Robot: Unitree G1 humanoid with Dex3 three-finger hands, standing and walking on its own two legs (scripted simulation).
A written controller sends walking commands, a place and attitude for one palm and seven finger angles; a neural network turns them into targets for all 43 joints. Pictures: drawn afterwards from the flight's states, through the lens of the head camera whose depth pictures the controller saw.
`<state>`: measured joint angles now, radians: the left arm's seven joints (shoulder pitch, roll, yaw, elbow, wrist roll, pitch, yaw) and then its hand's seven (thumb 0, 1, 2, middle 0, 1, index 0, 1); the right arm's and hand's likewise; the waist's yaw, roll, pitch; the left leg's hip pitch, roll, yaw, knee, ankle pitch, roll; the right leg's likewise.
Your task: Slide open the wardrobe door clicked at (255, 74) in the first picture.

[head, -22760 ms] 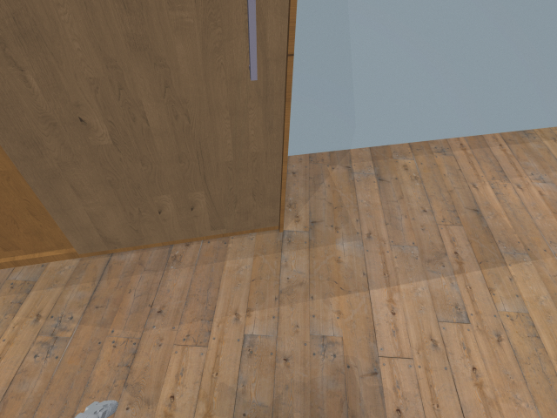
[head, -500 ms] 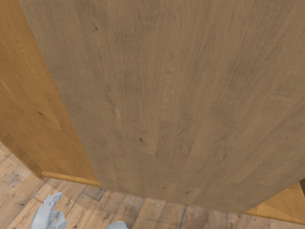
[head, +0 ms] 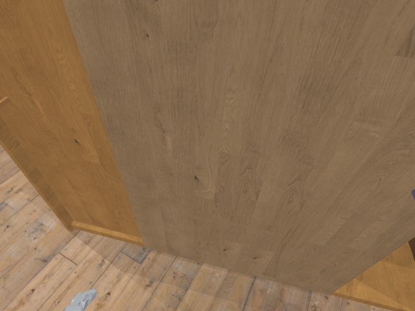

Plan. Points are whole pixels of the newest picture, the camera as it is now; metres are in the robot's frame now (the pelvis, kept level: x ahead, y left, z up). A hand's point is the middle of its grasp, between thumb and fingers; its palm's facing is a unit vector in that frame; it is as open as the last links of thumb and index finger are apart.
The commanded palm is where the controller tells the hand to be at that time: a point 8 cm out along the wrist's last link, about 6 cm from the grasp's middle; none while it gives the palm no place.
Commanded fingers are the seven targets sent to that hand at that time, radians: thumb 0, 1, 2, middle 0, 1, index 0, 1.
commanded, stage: stop walking and hold the door there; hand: right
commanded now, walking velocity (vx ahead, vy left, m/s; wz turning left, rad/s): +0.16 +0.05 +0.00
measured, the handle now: out of the picture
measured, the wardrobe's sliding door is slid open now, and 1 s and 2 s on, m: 0.43 0.43 0.43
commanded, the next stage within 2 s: loosen the grip on the handle in 1.80 s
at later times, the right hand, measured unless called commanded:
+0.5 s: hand out of the picture +0.33 -0.39 +0.13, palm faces +0.65 +0.68 -0.33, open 6.3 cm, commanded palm +0.28 -0.39 +0.11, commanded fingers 0.00 -0.90 -0.90 0.45 1.40 0.45 1.40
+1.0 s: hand out of the picture +0.32 -0.39 +0.12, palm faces +0.44 +0.87 -0.20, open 5.9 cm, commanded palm +0.28 -0.39 +0.11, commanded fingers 0.00 -0.90 -0.90 0.45 1.40 0.45 1.40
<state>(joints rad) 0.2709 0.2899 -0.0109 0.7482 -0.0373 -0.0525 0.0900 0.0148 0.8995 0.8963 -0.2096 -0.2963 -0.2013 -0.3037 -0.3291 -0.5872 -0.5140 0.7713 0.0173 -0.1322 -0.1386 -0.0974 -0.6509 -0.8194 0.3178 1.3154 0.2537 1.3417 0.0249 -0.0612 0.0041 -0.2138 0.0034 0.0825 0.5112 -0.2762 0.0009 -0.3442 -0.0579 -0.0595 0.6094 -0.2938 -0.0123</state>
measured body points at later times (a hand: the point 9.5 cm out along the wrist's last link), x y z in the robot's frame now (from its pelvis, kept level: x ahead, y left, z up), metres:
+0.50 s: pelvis -0.01 +0.00 +0.00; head +0.00 +0.02 +0.45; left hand +0.08 +0.28 -0.12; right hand +0.29 -0.42 +0.15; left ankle +0.00 +0.13 -0.73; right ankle +0.04 -0.11 -0.72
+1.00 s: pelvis -0.08 -0.09 +0.00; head -0.01 -0.13 +0.45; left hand +0.09 +0.10 -0.10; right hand +0.29 -0.43 +0.13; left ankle -0.12 +0.02 -0.68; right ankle -0.01 -0.18 -0.73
